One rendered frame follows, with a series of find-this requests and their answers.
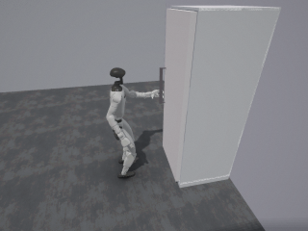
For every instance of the robot right thigh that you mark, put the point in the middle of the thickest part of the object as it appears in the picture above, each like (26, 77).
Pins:
(131, 140)

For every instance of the robot left hand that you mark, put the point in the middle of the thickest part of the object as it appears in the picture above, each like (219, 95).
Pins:
(155, 93)

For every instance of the robot right hand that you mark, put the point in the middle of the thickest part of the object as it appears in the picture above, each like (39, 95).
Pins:
(125, 142)

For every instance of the robot left forearm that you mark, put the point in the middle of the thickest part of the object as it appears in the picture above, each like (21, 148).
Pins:
(143, 94)

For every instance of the robot right forearm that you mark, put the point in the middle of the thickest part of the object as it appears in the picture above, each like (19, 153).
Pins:
(115, 126)

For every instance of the right robot upper arm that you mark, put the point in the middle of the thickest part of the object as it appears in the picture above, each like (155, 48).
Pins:
(116, 99)

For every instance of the handle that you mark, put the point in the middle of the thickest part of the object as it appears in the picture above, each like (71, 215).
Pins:
(161, 85)

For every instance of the fridge door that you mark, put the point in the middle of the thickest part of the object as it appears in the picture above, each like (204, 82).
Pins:
(180, 33)

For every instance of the robot right foot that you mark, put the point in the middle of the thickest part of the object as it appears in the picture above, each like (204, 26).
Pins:
(128, 174)

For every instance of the left robot upper arm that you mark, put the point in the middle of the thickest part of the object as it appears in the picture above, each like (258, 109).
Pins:
(130, 93)

